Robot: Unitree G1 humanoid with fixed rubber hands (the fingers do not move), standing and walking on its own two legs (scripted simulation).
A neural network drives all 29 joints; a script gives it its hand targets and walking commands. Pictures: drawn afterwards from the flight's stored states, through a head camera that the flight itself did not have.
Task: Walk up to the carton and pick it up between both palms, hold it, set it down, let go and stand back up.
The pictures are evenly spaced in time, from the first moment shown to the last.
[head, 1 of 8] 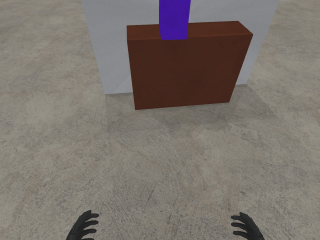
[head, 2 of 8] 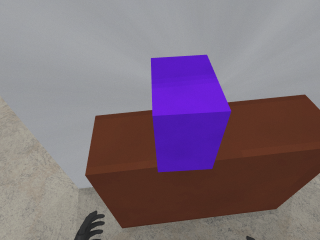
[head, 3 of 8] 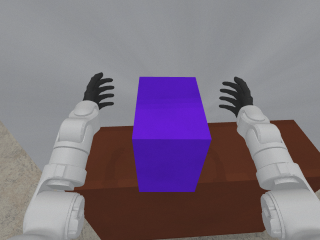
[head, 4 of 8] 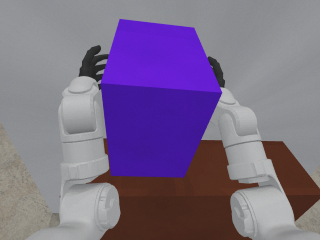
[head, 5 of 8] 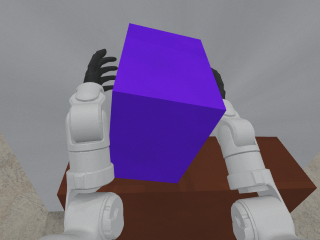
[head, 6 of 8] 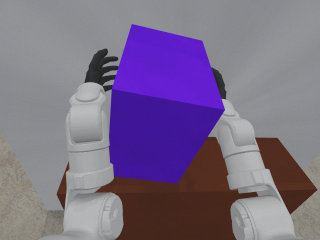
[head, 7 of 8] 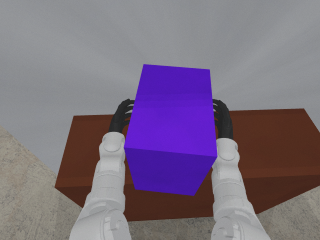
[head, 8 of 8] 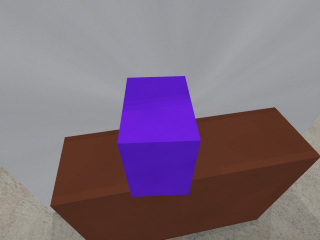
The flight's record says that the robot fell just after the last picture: no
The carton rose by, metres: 0.22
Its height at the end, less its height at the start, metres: +0.00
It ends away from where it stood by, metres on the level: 0.02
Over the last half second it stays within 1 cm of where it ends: yes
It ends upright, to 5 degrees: yes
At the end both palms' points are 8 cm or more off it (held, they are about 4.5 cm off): yes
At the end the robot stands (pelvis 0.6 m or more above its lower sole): yes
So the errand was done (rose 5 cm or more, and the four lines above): yes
